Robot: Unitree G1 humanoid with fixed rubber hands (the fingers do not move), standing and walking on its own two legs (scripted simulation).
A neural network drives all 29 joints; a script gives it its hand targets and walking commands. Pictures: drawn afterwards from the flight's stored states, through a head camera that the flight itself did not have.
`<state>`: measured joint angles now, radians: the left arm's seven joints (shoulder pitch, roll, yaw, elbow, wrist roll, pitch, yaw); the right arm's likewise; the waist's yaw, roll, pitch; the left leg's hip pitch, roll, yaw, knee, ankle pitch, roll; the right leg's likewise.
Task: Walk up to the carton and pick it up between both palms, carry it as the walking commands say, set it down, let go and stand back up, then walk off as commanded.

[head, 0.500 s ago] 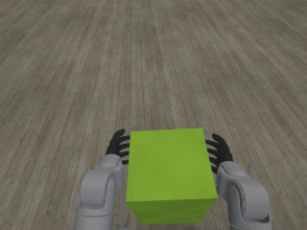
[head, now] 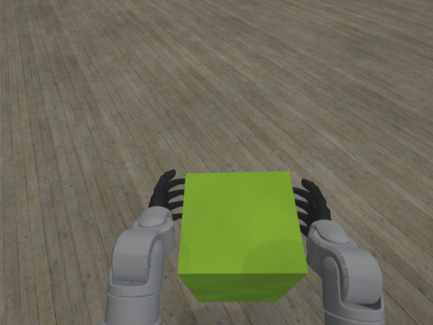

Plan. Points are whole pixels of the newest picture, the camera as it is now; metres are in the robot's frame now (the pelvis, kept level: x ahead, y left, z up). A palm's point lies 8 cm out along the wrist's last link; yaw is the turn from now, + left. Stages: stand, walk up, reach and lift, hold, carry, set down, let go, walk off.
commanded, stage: carry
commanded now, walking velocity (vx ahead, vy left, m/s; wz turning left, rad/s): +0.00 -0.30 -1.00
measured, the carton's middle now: (237, 246) +0.26 +0.00 +0.02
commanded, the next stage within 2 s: none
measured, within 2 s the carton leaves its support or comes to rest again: neither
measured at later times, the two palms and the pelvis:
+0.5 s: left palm (352, 231) +0.25 -0.16 +0.12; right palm out of the picture +0.13 -0.39 +0.11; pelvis -0.05 -0.17 +0.02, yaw -25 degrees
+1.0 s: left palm (432, 294) +0.17 -0.24 +0.11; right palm out of the picture +0.05 -0.47 +0.12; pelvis -0.12 -0.25 +0.02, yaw -26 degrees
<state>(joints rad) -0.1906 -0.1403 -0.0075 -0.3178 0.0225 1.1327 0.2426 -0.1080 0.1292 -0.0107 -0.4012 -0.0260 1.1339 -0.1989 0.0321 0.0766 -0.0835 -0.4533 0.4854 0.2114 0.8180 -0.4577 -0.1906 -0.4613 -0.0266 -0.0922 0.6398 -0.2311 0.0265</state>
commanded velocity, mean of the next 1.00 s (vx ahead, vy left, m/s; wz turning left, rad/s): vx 0.00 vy -0.07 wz -0.24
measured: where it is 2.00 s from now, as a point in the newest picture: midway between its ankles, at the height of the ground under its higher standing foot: outside the picture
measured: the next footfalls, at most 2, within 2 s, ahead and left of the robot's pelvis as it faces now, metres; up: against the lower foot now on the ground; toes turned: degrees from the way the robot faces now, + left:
left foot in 0.24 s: +0.07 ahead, -0.01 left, +0.00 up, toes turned -3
right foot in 0.52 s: -0.07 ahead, -0.36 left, +0.00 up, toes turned -5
